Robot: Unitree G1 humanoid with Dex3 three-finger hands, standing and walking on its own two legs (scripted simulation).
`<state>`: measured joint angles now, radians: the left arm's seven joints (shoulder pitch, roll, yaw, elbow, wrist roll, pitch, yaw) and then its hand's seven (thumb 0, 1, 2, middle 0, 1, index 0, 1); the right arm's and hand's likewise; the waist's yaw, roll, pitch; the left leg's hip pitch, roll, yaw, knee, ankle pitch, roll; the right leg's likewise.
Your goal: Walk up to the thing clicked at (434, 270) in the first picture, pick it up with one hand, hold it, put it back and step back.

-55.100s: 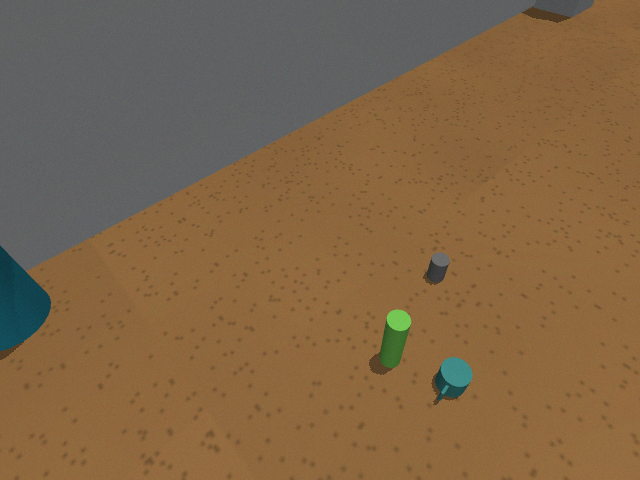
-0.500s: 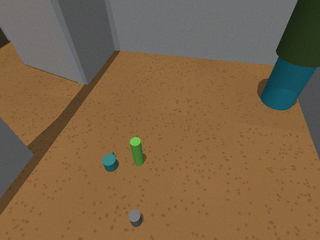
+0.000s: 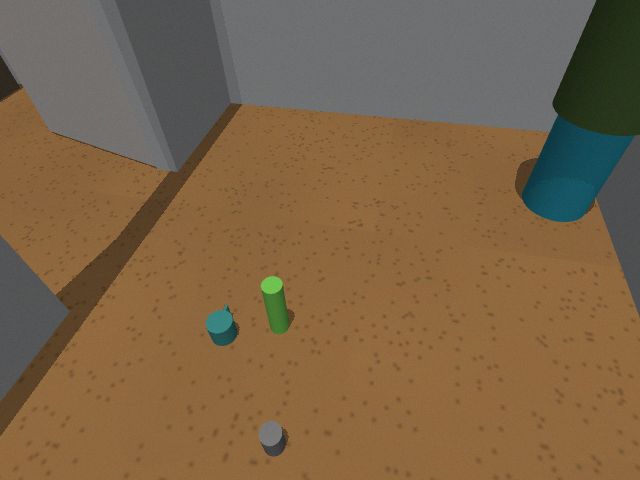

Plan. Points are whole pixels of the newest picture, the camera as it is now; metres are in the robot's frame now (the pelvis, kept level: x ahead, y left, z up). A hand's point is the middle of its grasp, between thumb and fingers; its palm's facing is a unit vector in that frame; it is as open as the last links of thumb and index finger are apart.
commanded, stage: stand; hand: left
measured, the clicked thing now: (272, 438) +0.41 +0.18 -0.73
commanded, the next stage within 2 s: none
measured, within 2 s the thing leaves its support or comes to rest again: neither
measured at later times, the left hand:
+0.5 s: hand out of the picture +0.06 +0.25 -0.16, palm faces -0.01 -0.94 -0.34, open 7.4 cm
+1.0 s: hand out of the picture +0.07 +0.25 -0.16, palm faces +0.00 -0.94 -0.35, open 7.4 cm
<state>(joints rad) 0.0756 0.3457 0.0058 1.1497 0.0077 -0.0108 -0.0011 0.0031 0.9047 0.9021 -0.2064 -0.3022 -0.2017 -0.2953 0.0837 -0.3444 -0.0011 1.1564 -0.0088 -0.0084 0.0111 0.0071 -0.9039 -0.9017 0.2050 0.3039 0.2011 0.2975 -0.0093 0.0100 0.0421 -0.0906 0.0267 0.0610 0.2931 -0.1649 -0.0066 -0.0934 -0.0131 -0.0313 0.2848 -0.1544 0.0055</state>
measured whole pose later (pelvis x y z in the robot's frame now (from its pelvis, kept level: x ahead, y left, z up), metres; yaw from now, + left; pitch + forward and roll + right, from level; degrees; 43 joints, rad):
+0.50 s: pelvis +0.00 +0.00 +0.00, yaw +1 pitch -2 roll +0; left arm 0.12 0.35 0.00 1.15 0.01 -0.01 0.00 0.00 0.90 0.90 -0.21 -0.30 -0.20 -0.30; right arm 0.11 -0.35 0.00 1.16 -0.01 -0.01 0.02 0.01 -0.90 -0.90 0.20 0.30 0.20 0.30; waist 0.00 0.01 0.04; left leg -0.11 0.02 0.05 0.30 -0.16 -0.01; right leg -0.10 -0.02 -0.05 0.29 -0.15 0.00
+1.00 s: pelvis +0.00 +0.00 +0.00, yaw +1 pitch -2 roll +0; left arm 0.11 0.35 0.00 1.14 0.01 -0.01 0.00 0.00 0.90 0.90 -0.21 -0.30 -0.20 -0.30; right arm 0.10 -0.35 0.00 1.14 -0.01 -0.01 0.01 0.01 -0.90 -0.90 0.20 0.30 0.20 0.30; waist 0.00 0.01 0.04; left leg -0.10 0.02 0.04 0.30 -0.17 -0.01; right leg -0.10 -0.02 -0.05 0.29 -0.17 0.00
